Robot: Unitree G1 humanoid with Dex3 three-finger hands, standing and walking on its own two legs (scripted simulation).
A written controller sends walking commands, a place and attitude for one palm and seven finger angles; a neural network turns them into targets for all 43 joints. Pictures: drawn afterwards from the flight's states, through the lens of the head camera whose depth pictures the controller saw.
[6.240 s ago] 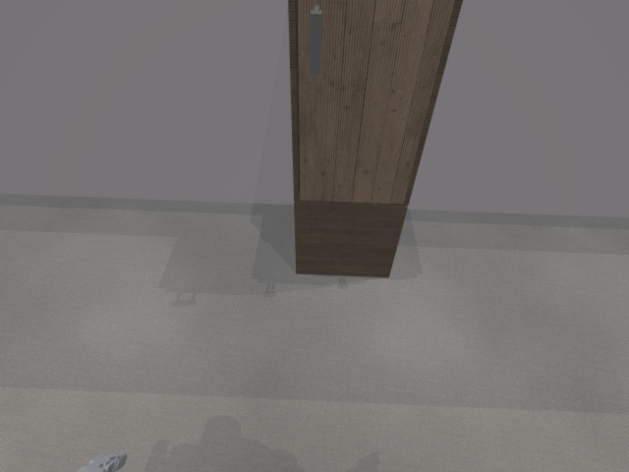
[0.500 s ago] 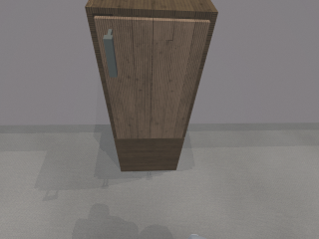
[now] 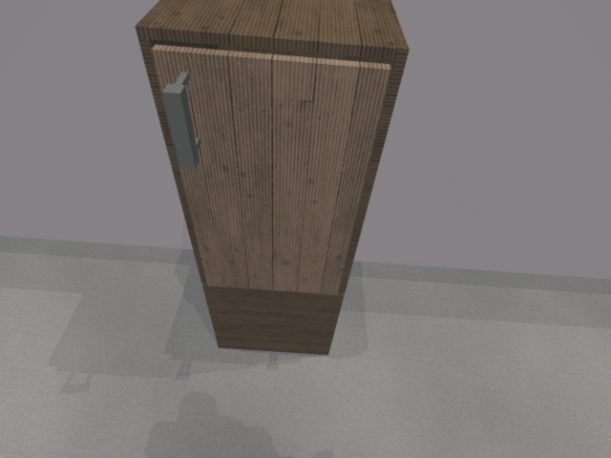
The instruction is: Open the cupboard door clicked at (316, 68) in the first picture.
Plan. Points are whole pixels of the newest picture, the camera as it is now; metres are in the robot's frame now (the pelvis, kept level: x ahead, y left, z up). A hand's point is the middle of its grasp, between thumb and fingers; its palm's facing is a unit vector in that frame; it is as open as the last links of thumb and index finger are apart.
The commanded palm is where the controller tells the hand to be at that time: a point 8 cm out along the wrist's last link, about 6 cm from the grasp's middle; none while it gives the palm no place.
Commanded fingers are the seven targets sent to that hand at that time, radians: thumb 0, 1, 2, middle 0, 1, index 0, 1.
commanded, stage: come to a stop and stand still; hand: left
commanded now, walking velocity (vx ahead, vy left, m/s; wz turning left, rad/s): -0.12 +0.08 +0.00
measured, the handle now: (186, 121) +0.53 +0.24 +0.16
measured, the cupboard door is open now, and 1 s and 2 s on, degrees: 0 0 0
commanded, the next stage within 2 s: look again from close up in 1.38 s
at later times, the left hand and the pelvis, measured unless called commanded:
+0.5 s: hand out of the picture +0.03 +0.24 -0.17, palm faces +0.02 -0.97 -0.25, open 7.4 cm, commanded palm none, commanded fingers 0.00 0.90 0.90 -0.20 -0.30 -0.20 -0.30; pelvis -0.02 +0.05 +0.00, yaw -1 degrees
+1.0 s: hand out of the picture +0.00 +0.25 -0.18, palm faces -0.03 -0.99 -0.15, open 7.4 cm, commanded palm none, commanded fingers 0.00 0.90 0.90 -0.20 -0.30 -0.20 -0.30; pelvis +0.00 +0.08 +0.00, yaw -2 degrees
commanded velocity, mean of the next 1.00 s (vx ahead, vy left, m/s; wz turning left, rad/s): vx -0.01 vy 0.01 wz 0.00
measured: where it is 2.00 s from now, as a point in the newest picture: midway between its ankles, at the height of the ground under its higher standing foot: outside the picture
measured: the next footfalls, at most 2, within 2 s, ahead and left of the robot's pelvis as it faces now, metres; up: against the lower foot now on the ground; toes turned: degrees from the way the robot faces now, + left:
none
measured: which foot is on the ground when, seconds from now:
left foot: down 0.00-1.00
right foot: down 0.00-1.00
